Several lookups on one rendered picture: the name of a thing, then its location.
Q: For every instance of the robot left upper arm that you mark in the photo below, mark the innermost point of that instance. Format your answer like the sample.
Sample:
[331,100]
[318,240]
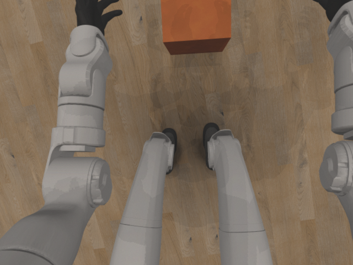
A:
[73,188]

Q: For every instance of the robot right upper arm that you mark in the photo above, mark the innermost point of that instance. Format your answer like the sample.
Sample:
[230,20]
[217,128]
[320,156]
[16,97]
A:
[336,174]

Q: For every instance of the carton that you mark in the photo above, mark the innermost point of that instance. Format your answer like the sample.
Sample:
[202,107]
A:
[196,26]

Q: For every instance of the robot left forearm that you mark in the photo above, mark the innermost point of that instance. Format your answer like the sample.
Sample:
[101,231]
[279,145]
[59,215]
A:
[81,95]

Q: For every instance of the right robot shin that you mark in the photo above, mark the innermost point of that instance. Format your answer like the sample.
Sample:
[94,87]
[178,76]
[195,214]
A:
[225,133]

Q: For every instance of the left robot foot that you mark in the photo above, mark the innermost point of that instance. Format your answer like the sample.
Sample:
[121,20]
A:
[173,137]

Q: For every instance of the robot left hand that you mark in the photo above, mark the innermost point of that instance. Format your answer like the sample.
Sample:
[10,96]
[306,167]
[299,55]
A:
[89,12]

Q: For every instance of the robot right forearm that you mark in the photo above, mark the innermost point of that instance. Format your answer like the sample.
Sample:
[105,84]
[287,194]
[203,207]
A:
[340,46]

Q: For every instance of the robot right hand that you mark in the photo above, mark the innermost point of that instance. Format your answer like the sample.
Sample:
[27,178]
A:
[331,6]

